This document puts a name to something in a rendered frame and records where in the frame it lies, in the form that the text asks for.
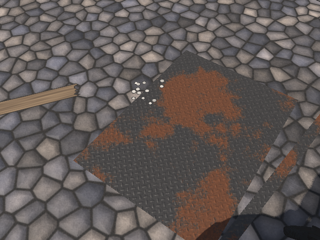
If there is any robot right hand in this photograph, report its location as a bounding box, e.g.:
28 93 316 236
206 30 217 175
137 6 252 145
283 225 320 240

